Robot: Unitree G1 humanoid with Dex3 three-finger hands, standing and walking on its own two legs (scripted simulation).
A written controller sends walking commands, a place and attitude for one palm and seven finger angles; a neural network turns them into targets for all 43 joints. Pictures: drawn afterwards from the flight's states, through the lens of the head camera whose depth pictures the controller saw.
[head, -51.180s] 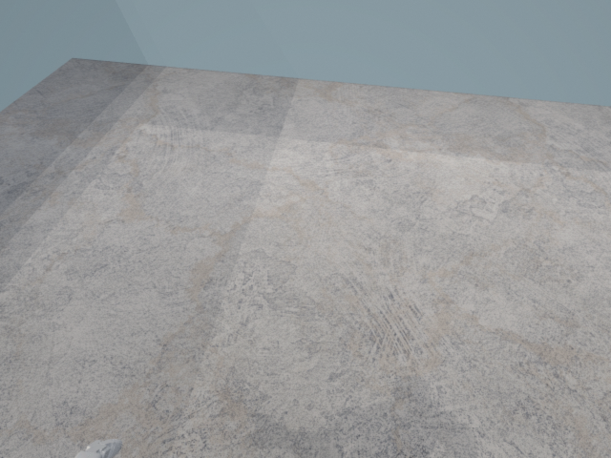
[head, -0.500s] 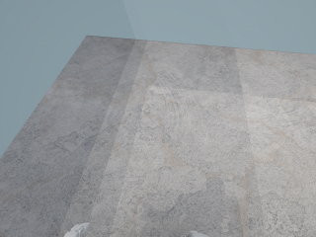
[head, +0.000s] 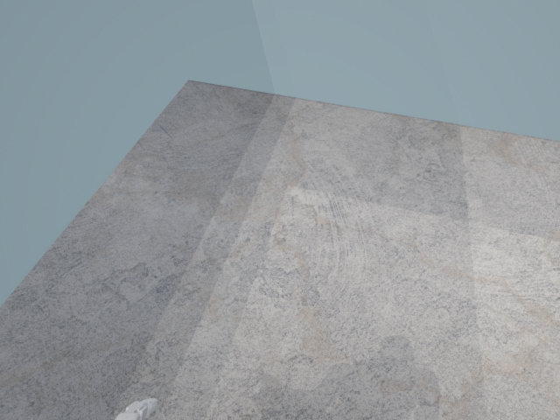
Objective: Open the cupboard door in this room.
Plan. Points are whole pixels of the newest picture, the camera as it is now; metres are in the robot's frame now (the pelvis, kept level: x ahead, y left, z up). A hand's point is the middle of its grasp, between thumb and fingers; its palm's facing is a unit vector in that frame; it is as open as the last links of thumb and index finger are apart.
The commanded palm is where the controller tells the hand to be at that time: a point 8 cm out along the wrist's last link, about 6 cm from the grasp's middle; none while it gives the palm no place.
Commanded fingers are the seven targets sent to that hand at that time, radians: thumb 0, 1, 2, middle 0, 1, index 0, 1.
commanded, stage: turn to face it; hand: left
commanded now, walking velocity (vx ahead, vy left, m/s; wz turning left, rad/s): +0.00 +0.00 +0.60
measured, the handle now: out of the picture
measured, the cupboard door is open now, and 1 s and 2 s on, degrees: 43 43 43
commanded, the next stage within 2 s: none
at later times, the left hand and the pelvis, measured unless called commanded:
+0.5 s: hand out of the picture +0.10 +0.21 -0.15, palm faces +0.34 -0.89 -0.30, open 7.4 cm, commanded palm none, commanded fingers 0.00 0.90 0.90 -0.20 -0.30 -0.20 -0.30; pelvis +0.08 -0.03 +0.00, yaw +19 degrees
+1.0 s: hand out of the picture +0.06 +0.16 -0.16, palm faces +0.63 -0.74 -0.25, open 7.4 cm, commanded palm none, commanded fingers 0.00 0.90 0.90 -0.20 -0.30 -0.20 -0.30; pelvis +0.12 -0.05 +0.00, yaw +39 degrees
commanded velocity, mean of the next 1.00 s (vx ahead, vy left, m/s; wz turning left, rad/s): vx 0.00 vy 0.00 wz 0.60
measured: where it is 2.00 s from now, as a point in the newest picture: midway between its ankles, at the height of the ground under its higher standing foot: outside the picture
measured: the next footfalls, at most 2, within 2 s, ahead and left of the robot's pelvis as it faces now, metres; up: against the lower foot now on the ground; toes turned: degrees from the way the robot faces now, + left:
left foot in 0.26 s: +0.09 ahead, +0.13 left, +0.00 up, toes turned +18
right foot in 0.52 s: +0.19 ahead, -0.14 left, +0.00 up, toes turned +16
